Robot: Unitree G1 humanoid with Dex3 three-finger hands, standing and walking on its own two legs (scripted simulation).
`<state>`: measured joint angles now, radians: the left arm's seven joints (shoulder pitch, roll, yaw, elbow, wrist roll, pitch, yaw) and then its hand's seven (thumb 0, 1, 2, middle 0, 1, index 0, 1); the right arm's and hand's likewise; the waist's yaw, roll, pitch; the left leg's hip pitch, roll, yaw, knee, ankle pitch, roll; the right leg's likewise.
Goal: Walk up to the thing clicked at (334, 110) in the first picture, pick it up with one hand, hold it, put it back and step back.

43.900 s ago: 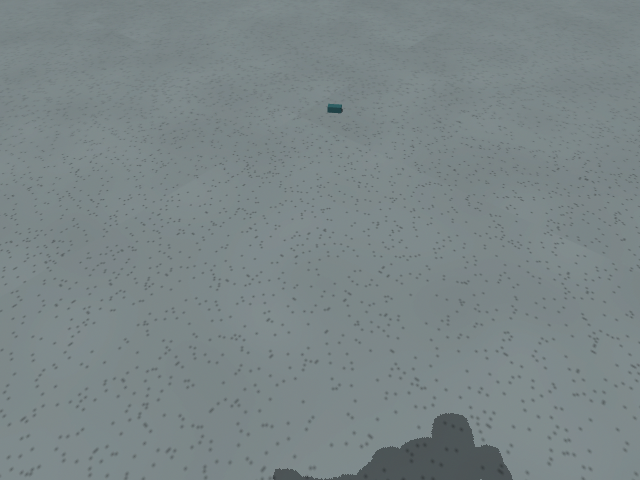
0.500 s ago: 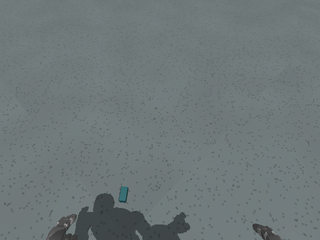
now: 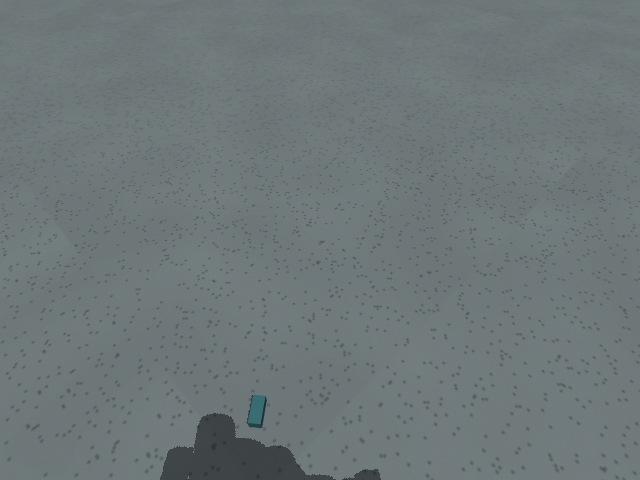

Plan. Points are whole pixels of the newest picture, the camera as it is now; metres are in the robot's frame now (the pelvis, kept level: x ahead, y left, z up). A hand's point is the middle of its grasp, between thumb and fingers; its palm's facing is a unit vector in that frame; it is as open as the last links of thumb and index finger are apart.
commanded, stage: stand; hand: left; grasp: from above
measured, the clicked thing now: (257, 411) +0.47 +0.22 -0.76
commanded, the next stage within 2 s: step back in 1.78 s
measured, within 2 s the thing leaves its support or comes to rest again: neither
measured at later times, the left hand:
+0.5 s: hand out of the picture +0.05 +0.23 -0.16, palm faces +0.02 -0.94 -0.33, open 7.4 cm
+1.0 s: hand out of the picture +0.07 +0.22 -0.15, palm faces +0.01 -0.94 -0.34, open 7.4 cm
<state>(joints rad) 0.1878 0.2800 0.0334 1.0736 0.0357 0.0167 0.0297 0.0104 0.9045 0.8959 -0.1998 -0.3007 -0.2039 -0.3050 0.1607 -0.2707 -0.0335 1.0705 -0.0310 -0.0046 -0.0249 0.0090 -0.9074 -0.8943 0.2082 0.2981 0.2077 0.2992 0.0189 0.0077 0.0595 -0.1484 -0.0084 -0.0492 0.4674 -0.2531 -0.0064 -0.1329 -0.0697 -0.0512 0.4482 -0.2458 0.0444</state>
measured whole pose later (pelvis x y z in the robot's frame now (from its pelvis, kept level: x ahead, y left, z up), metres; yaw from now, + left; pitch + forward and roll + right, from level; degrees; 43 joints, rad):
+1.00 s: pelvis +0.00 -0.02 +0.01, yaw +0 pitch -3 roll +0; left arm 0.11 0.31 0.03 1.15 0.02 0.00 0.01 0.01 0.90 0.90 -0.20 -0.30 -0.20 -0.30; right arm 0.13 -0.32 -0.01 1.14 -0.02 -0.01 -0.01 0.01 -0.91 -0.89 0.21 0.30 0.21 0.30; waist 0.01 0.02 0.06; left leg -0.10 0.03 -0.06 0.34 -0.19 -0.04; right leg -0.09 -0.04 -0.06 0.35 -0.20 0.01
